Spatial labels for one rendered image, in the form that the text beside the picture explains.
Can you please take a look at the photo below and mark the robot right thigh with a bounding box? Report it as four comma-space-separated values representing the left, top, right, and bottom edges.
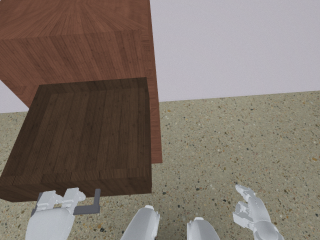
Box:
187, 219, 220, 240

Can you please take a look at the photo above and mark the drawer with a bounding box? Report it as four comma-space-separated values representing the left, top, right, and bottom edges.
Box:
0, 77, 152, 203

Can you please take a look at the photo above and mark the right robot hand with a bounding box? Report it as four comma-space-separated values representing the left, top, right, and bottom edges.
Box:
232, 184, 271, 231

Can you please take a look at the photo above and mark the robot left thigh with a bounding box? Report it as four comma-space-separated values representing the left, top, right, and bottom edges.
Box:
120, 207, 160, 240

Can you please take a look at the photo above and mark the right robot forearm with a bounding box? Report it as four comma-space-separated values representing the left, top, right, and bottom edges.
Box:
253, 221, 285, 240

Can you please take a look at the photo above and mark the handle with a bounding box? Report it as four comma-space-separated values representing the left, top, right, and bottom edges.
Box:
30, 188, 101, 217

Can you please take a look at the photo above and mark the left robot hand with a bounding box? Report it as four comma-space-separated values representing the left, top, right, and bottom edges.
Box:
25, 187, 86, 240

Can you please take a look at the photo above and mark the cabinet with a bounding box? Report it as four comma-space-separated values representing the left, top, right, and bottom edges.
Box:
0, 0, 163, 164

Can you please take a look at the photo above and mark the robot thigh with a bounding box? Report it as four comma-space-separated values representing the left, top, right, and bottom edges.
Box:
187, 219, 220, 240
120, 207, 160, 240

